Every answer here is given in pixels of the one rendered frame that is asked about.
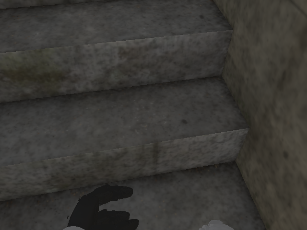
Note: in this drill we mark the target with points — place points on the right robot shin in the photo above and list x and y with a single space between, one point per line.
214 221

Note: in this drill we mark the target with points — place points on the left robot hand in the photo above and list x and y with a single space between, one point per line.
87 215

